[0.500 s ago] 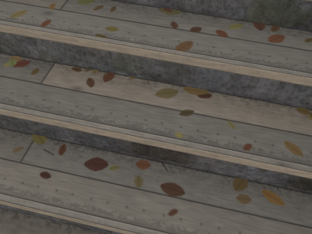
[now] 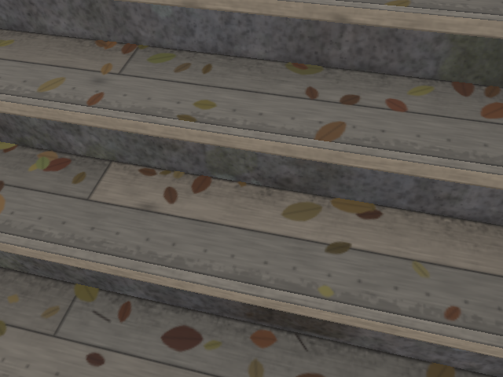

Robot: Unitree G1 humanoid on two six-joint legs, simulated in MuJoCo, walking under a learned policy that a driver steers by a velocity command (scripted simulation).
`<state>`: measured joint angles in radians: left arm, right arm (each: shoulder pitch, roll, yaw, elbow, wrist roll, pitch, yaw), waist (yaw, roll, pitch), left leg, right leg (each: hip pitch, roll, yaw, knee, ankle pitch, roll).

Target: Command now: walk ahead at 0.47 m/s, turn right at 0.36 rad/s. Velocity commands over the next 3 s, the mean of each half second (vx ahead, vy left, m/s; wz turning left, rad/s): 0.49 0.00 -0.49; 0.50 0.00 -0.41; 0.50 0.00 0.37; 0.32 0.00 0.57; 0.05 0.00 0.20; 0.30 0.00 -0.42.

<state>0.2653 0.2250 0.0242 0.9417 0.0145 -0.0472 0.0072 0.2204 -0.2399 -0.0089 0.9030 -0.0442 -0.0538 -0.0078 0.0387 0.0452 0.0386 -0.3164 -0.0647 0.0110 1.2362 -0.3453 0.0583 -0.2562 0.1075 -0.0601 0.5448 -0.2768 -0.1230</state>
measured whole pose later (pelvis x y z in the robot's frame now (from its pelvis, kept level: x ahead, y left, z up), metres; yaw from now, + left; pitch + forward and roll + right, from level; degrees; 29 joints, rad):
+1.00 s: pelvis +0.47 -0.07 +0.20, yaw -30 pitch +6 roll -3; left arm -0.18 0.04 -0.04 0.50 0.01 0.00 -0.02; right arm 0.57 -0.09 -0.03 1.07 0.00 -0.11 -0.02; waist -0.11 0.00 0.07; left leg 0.15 0.15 0.25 0.07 -0.20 -0.01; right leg -1.08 -0.03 -0.18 1.32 -0.40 -0.16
